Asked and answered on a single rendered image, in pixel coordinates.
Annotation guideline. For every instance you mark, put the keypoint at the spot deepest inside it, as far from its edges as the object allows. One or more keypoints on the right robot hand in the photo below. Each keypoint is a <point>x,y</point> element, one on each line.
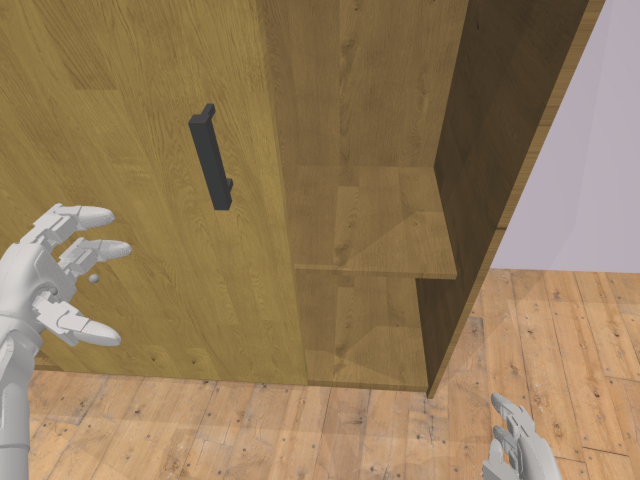
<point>530,456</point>

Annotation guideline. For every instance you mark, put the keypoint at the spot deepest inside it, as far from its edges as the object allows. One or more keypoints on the handle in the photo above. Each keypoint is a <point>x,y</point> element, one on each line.
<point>206,145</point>

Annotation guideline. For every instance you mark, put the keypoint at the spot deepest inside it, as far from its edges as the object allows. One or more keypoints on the left robot hand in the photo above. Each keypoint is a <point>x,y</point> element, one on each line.
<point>27,270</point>

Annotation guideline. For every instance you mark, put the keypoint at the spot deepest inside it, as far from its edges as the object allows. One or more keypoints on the robot left forearm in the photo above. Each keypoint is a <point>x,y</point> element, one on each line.
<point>19,345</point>

